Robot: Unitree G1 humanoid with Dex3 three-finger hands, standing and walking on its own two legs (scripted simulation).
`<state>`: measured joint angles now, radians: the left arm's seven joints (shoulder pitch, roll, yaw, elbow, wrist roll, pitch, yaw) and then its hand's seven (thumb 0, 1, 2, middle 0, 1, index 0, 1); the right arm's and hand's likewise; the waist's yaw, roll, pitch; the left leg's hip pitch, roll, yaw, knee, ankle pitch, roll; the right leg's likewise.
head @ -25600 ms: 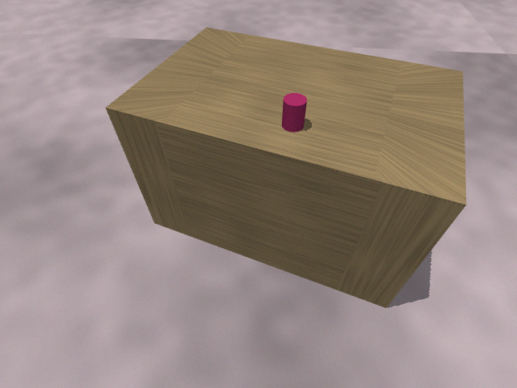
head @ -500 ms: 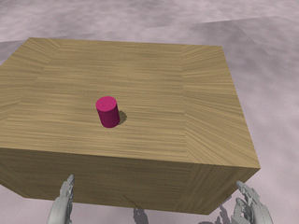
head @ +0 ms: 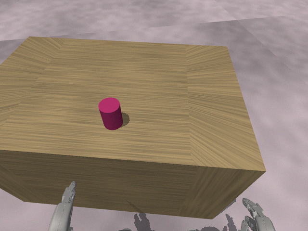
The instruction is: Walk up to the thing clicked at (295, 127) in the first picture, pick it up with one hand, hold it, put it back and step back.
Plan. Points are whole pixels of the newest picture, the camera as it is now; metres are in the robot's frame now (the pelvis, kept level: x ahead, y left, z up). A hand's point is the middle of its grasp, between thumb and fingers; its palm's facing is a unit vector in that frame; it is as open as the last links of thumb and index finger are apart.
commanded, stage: home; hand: left
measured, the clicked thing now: (111, 114) +0.48 +0.17 -0.02
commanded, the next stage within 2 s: stand in 0.26 s
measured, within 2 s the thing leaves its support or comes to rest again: neither
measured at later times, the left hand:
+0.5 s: hand out of the picture +0.05 +0.25 -0.11, palm faces -0.01 -0.94 -0.35, open 16.9 cm
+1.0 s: hand out of the picture +0.04 +0.25 -0.10, palm faces +0.00 -0.94 -0.34, open 7.7 cm
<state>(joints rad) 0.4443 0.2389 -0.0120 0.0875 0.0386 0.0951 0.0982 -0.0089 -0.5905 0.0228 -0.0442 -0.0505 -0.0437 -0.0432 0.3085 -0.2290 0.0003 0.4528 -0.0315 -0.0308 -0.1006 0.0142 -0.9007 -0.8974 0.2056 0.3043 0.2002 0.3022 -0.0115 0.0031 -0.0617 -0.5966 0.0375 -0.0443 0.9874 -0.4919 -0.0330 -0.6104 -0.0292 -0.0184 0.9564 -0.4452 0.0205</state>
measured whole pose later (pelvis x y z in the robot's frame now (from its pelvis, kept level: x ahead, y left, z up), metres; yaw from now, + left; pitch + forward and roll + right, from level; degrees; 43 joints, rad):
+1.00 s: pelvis -0.01 +0.00 +0.06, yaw +1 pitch -4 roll +0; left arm 0.14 0.34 0.01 1.16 0.02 -0.02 0.00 0.00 0.84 0.89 -0.20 -0.30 -0.20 -0.30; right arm 0.16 -0.33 -0.02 1.14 -0.02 0.00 0.00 0.01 -0.90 -0.90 0.21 0.30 0.20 0.30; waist 0.01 0.00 0.07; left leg -0.14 0.02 -0.03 0.41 -0.21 -0.03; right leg -0.15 -0.04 -0.03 0.40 -0.18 0.03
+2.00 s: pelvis +0.01 +0.00 +0.07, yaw +0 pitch -3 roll +0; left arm 0.11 0.34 0.02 1.16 0.02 -0.01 -0.01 0.01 0.90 0.90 -0.20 -0.30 -0.20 -0.30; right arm 0.12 -0.35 -0.01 1.14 -0.01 0.00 0.00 0.01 -0.90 -0.90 0.21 0.30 0.20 0.30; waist 0.00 0.01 0.06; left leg -0.08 0.03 -0.02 0.33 -0.19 -0.04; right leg -0.11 -0.04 -0.02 0.34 -0.17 0.03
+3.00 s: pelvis +0.00 +0.00 +0.06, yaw +1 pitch -2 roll +0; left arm 0.07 0.36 0.05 1.06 0.00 0.01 -0.01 0.01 0.90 0.90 -0.20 -0.30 -0.20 -0.30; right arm 0.08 -0.38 -0.03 1.06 0.02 0.02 0.01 0.01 -0.90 -0.90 0.21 0.30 0.20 0.30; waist -0.01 0.01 0.13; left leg -0.23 0.03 -0.03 0.53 -0.24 -0.01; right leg -0.21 -0.03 -0.03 0.45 -0.20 0.01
